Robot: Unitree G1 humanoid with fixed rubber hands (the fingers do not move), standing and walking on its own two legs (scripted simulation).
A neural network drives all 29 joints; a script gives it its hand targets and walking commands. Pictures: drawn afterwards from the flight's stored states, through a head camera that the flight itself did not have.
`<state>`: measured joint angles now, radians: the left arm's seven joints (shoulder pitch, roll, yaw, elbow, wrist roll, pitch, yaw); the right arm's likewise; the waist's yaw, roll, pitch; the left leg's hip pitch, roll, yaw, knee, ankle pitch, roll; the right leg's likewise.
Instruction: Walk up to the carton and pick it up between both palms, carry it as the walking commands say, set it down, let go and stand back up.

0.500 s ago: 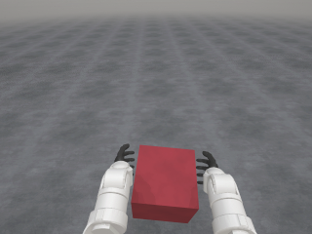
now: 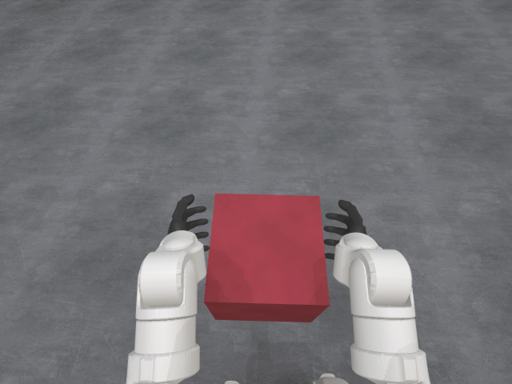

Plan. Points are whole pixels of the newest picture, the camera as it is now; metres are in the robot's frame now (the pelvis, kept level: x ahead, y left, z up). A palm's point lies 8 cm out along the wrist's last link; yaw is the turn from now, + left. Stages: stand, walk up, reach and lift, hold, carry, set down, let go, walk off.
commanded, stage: carry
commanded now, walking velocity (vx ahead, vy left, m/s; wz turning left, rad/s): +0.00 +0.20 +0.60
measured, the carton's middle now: (265, 260) +0.34 +0.01 -0.03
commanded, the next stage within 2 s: none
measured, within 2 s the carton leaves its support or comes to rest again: neither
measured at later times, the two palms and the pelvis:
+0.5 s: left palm out of the picture +0.18 +0.32 +0.09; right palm (209, 291) +0.24 +0.08 +0.09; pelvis -0.09 +0.11 +0.00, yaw +17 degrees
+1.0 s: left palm out of the picture -0.04 +0.47 +0.10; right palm out of the picture +0.08 +0.25 +0.09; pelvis -0.26 +0.21 +0.00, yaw +36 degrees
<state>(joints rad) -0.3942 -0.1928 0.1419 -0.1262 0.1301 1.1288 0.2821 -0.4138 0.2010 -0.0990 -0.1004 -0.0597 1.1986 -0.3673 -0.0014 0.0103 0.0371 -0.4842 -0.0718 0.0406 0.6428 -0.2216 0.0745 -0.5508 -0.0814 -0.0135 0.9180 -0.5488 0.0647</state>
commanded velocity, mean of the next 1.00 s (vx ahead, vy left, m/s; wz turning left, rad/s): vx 0.00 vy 0.20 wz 0.60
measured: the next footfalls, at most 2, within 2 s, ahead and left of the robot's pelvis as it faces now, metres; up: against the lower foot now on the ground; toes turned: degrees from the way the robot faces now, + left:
right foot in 0.10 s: +0.05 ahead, -0.10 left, +0.00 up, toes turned +0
left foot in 0.38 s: -0.04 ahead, +0.24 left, +0.00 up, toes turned +20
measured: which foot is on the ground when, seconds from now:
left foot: down 0.00-0.12, up 0.14-0.36, down 0.38-0.70, up 0.72-0.98, down 1.00-1.00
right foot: up 0.00-0.08, down 0.10-0.40, up 0.42-0.66, down 0.68-1.00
